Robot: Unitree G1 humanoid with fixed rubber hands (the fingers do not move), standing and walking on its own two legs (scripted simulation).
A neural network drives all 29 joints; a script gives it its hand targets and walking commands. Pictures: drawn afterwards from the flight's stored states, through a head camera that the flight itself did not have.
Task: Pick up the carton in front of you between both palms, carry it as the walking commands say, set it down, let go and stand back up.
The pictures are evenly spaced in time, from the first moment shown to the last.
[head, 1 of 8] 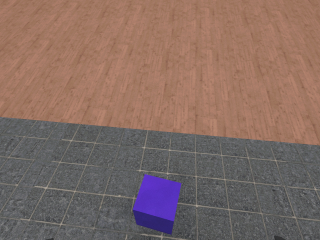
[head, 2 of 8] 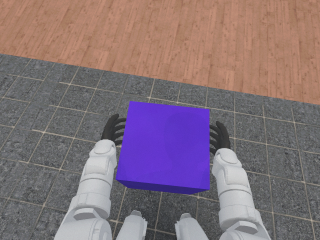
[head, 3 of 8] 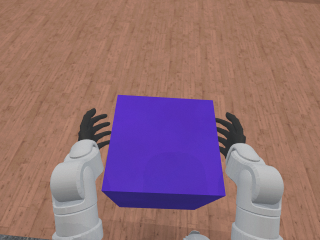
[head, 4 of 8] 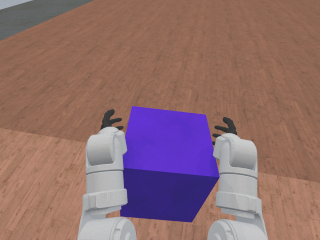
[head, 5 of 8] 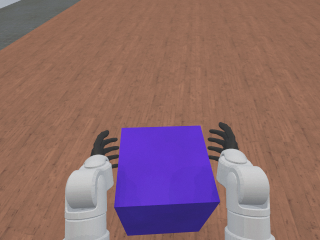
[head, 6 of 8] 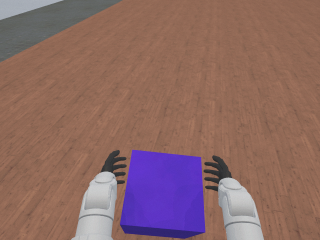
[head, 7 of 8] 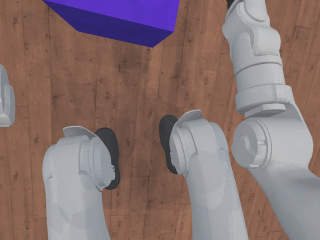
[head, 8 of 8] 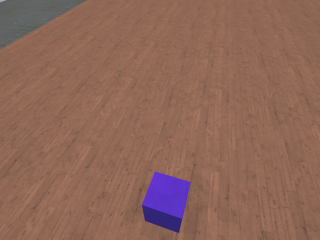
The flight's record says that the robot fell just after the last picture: no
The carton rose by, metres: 1.15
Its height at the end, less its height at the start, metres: +0.47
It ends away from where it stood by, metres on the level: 5.29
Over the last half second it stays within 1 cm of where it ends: yes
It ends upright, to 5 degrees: yes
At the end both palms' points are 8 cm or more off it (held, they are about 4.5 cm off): yes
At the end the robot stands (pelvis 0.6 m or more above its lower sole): yes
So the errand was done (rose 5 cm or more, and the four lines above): yes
